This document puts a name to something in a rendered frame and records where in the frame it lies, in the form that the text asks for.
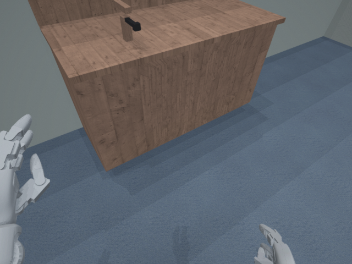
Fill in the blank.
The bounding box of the robot left hand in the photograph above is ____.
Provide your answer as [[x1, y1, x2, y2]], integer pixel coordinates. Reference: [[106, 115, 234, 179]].
[[0, 114, 50, 225]]

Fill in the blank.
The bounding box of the tap lever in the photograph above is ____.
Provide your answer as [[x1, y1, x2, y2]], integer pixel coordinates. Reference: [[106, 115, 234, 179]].
[[125, 17, 141, 31]]

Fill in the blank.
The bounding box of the robot right hand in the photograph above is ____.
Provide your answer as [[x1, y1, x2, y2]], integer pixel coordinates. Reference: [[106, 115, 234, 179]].
[[254, 224, 296, 264]]

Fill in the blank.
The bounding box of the counter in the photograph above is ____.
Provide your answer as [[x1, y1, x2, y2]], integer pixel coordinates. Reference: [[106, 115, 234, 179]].
[[28, 0, 286, 172]]

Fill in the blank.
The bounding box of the left robot forearm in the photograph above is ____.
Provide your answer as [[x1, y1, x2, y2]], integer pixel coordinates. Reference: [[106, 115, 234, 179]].
[[0, 224, 25, 264]]

